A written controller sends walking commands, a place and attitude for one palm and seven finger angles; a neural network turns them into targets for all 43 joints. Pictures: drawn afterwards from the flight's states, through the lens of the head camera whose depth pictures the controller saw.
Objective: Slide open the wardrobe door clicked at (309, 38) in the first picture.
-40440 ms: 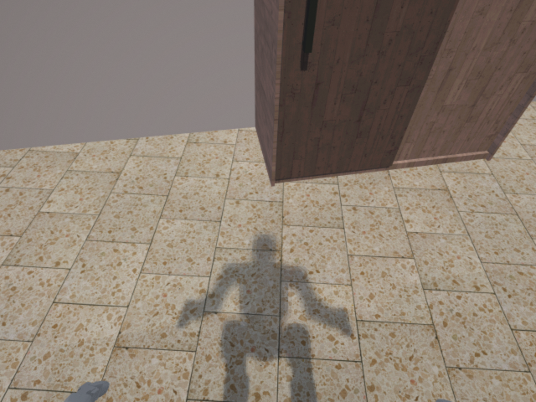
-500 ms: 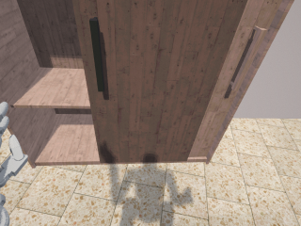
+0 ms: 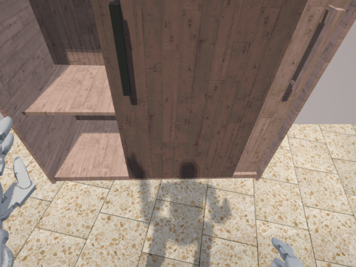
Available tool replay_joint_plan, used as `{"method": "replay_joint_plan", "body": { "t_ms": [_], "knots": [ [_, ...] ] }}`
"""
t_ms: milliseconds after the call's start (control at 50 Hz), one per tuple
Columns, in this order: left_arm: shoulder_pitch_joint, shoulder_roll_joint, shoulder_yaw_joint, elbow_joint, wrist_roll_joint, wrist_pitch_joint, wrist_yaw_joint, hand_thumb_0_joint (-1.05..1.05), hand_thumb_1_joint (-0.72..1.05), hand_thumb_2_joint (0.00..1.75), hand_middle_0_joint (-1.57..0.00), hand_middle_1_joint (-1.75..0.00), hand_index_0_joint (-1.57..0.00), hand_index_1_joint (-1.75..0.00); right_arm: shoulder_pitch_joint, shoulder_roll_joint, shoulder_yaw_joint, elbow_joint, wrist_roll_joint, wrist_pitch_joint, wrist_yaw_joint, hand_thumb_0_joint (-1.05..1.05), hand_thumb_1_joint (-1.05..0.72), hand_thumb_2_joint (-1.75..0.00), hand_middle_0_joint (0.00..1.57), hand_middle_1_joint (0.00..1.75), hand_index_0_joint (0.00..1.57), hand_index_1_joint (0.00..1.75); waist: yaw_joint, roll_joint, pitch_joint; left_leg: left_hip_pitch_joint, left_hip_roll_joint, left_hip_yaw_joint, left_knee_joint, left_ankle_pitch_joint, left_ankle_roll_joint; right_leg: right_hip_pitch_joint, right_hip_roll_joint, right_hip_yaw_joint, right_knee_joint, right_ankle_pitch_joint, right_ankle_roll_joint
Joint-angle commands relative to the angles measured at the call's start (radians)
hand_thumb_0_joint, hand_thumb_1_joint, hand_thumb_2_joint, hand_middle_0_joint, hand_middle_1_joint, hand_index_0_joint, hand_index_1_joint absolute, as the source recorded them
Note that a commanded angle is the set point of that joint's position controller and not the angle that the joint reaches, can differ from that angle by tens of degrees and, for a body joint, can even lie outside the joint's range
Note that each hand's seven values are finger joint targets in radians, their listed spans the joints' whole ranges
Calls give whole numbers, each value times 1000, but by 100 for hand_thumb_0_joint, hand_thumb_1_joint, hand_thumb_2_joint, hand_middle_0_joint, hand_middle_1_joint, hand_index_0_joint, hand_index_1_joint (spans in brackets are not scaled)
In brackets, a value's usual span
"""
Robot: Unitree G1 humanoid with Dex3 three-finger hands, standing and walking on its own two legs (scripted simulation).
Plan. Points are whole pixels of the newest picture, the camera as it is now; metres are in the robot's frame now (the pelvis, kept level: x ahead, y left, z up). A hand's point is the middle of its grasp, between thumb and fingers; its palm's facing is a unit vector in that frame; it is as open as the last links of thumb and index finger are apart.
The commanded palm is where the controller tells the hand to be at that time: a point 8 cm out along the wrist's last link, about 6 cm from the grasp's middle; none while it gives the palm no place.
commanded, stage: stop stepping back and stand still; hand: left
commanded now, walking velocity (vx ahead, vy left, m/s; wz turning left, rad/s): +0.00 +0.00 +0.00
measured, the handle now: (122, 52) +0.72 +0.25 +0.13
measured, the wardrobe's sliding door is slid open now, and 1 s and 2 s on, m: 0.46 0.46 0.46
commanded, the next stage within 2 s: let the arm hang, fingers relaxed in 0.42 s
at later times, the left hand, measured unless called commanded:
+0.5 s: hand (37, 166) +0.23 +0.27 +0.16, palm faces +0.40 -0.81 -0.43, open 7.4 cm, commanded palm none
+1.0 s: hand out of the picture -0.01 +0.22 -0.17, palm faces -0.01 -0.98 -0.19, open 7.2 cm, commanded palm none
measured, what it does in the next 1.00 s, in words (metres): stands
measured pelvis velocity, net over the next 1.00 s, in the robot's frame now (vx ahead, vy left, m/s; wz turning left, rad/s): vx -0.01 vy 0.02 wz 0.03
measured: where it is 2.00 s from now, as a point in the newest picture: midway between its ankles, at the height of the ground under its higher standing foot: outside the picture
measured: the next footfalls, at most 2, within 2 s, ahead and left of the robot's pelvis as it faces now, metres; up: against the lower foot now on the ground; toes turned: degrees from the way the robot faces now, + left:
none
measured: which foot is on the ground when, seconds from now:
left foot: down 0.00-1.00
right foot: down 0.00-1.00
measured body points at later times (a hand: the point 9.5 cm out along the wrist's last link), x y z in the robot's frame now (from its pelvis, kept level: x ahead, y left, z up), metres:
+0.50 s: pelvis +0.02 +0.01 +0.01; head +0.04 +0.03 +0.46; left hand +0.20 +0.31 +0.18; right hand +0.19 -0.22 -0.06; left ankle +0.04 +0.12 -0.73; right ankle +0.00 -0.10 -0.73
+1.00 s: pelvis -0.01 +0.02 +0.01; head +0.03 +0.05 +0.46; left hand -0.01 +0.27 -0.15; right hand +0.02 -0.25 -0.13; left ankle +0.04 +0.12 -0.73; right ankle +0.00 -0.10 -0.73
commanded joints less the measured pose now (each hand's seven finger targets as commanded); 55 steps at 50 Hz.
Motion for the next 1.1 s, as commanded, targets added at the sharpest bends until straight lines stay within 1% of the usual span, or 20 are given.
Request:
{"method": "replay_joint_plan", "body": {
  "t_ms": [0,40,80,140,200,300,420,480,500,520,560,580,620,680,720,760,820,920,960,1080],
  "knots": [
    [-138,276,149,-389,14,-116,22,0,90,90,-20,-30,-20,-30,-127,-111,-41,-183,9,-76,-3,0,-90,-90,20,30,20,30,10,269,-61,67,199,-287,-285,75,99,-42,8,95,16,-43,34],
    [-68,288,191,-347,18,-103,15,0,90,90,-20,-30,-20,-30,-119,-103,-39,-182,2,-78,2,0,-90,-90,20,30,20,30,5,292,-22,-54,160,-219,-309,-15,77,56,4,78,-26,-5,32],
    [-19,259,185,-310,13,-105,15,0,90,90,-20,-30,-20,-30,-107,-94,-36,-189,13,-74,11,0,-90,-90,20,30,20,30,-1,208,-58,-38,108,-134,-219,135,49,117,-2,82,-119,143,28],
    [91,228,183,-217,-10,-87,9,0,90,90,-20,-30,-20,-30,-80,-92,-51,-192,22,-59,20,0,-90,-90,20,30,20,30,-22,16,-176,55,42,-37,-56,329,-2,151,-79,182,-150,486,-5],
    [84,225,169,-201,-20,-68,4,0,90,90,-20,-30,-20,-30,-87,-92,-47,-195,24,-36,19,0,-90,-90,20,30,20,30,-31,-25,-211,97,35,-16,-48,384,-8,142,-94,178,-136,612,2],
    [57,238,154,-219,-21,-49,0,0,90,90,-20,-30,-20,-30,-117,-90,-38,-212,25,-12,4,0,-90,-90,20,30,20,30,-24,-11,-182,120,51,-27,-91,418,3,108,-66,142,-141,548,23],
    [10,261,160,-299,-15,-57,10,0,90,90,-20,-30,-20,-30,-134,-92,-33,-222,20,-12,-5,0,-90,-90,20,30,20,30,-12,104,-134,70,51,-53,-154,287,10,102,-45,132,-165,343,24],
    [28,261,170,-287,-15,-63,15,0,90,90,-20,-30,-20,-30,-128,-90,-32,-219,16,-15,-7,0,-90,-90,20,30,20,30,-11,104,-123,46,44,-57,-168,223,9,110,-41,138,-187,300,21],
    [-31,96,-277,514,44,90,-128,0,90,90,-20,-30,-20,-30,-200,-301,-80,1,32,-39,86,0,-90,-90,20,30,20,30,-56,95,-54,1,75,-55,-7,344,10,-12,-144,88,-64,409,2],
    [-62,107,-252,536,38,161,-155,0,90,90,-20,-30,-20,-30,-139,-270,-85,-19,36,31,88,0,-90,-90,20,30,20,30,-45,125,-109,32,87,-62,-47,286,3,-45,-138,129,-95,274,-1],
    [-97,92,-257,580,42,170,-170,0,90,90,-20,-30,-20,-30,-131,-261,-73,-21,24,61,84,0,-90,-90,20,30,20,30,-31,112,-91,-63,119,-120,-100,193,41,-41,-89,84,-47,78,5],
    [-133,105,-264,626,43,168,-173,0,90,90,-20,-30,-20,-30,-144,-266,-63,-26,18,76,84,0,-90,-90,20,30,20,30,-23,73,-67,-119,124,-162,-137,145,63,-24,-69,82,-27,19,3],
    [-181,125,-277,737,48,165,-175,0,90,90,-20,-30,-20,-30,-156,-272,-50,-6,6,92,83,0,-90,-90,20,30,20,30,-14,-65,-43,-146,103,-182,-161,76,65,7,-68,100,-63,4,-5],
    [-242,131,-302,915,53,165,-170,0,90,90,-20,-30,-20,-30,-124,-237,-42,47,-4,116,84,0,-90,-90,20,30,20,30,-33,-196,-54,-46,36,-130,-89,50,43,-65,-138,172,-162,-24,-37],
    [-282,131,-317,1011,50,171,-166,0,90,90,-20,-30,-20,-30,-101,-220,-37,83,-10,130,83,0,-90,-90,20,30,20,30,-48,-163,-52,16,7,-97,-60,60,32,-104,-163,195,-199,-22,-53],
    [-298,123,-328,1083,48,176,-162,0,90,90,-20,-30,-20,-30,-95,-211,-33,114,-12,138,82,0,-90,-90,20,30,20,30,-52,-14,-52,40,17,-106,-98,57,29,-106,-145,179,-193,-55,-46],
    [-256,112,-329,1198,44,175,-160,0,90,90,-20,-30,-20,-30,-105,-219,-32,163,-12,137,76,0,-90,-90,20,30,20,30,-25,166,-50,-34,49,-152,-209,-15,40,9,-88,143,-162,-20,-13],
    [-220,97,-322,1337,40,168,-161,0,90,90,-20,-30,-20,-30,-66,-206,-42,236,-5,140,62,0,-90,-90,20,30,20,30,-23,188,-65,-10,54,-150,-229,-51,38,57,-91,133,-205,20,-22],
    [-229,102,-320,1369,41,165,-163,0,90,90,-20,-30,-20,-30,-50,-213,-48,255,-1,141,58,0,-90,-90,20,30,20,30,-26,114,-56,7,57,-147,-220,-37,37,51,-99,139,-231,22,-24],
    [-265,118,-321,1438,42,162,-164,0,90,90,-20,-30,-20,-30,-38,-229,-56,313,-2,143,56,0,-90,-90,20,30,20,30,-35,27,9,38,61,-156,-257,-82,39,-8,-105,146,-279,-47,-30]
  ]
}}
